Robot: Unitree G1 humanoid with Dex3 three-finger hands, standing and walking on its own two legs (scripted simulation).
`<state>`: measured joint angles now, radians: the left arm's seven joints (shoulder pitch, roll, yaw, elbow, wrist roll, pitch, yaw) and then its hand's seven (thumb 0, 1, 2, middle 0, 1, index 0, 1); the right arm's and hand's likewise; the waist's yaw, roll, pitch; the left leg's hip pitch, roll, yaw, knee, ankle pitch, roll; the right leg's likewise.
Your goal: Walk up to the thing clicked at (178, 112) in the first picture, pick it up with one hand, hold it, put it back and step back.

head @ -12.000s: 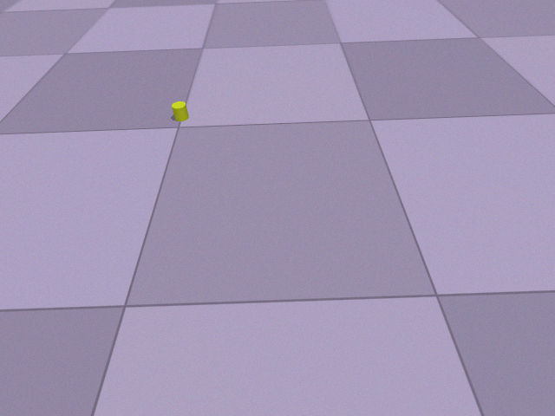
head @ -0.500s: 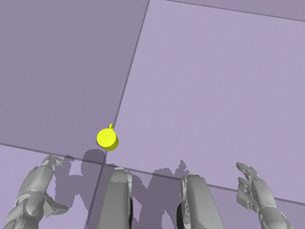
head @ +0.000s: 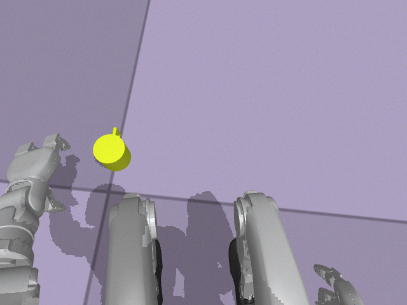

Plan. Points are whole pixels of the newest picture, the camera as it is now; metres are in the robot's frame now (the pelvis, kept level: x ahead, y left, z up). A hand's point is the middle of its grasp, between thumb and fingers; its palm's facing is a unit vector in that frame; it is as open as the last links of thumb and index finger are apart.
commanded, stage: rise first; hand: left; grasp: from above
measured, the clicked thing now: (114, 148) +0.51 +0.27 -0.36
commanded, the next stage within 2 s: none
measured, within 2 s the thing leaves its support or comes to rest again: neither
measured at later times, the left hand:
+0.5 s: hand (68, 165) +0.41 +0.33 -0.20, palm faces -0.45 -0.08 -0.89, open 14.1 cm
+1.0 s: hand (76, 161) +0.43 +0.32 -0.22, palm faces -0.42 -0.07 -0.90, open 14.0 cm
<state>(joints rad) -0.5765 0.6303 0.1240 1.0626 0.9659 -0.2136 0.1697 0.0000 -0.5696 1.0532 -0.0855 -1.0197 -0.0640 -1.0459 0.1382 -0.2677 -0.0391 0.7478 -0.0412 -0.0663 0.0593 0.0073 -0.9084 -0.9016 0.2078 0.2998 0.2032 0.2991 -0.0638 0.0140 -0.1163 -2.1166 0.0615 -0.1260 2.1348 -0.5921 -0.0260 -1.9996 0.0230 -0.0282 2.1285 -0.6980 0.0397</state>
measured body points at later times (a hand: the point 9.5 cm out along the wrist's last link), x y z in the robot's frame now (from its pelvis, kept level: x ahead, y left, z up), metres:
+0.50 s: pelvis +0.00 +0.01 -0.05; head +0.22 +0.06 +0.34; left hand +0.43 +0.33 -0.15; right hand +0.10 -0.27 -0.17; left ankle +0.11 +0.14 -0.37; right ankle +0.09 -0.13 -0.37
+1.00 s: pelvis +0.01 +0.00 -0.07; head +0.24 +0.06 +0.32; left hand +0.45 +0.32 -0.17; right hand +0.09 -0.28 -0.19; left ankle +0.11 +0.14 -0.37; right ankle +0.09 -0.13 -0.37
